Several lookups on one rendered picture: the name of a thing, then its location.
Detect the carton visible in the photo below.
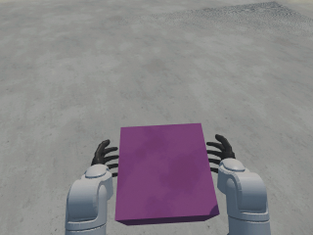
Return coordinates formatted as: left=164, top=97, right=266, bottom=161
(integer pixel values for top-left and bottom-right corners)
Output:
left=114, top=122, right=220, bottom=226

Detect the right robot hand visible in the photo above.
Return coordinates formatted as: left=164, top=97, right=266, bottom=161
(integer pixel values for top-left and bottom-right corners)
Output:
left=206, top=134, right=236, bottom=173

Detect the robot left forearm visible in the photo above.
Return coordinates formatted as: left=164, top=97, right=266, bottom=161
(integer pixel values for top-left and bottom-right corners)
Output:
left=65, top=164, right=113, bottom=235

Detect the robot right forearm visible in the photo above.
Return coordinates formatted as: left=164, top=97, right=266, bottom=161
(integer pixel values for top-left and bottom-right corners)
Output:
left=217, top=158, right=271, bottom=235

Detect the left robot hand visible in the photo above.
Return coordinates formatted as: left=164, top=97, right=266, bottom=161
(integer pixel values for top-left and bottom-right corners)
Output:
left=91, top=139, right=119, bottom=177

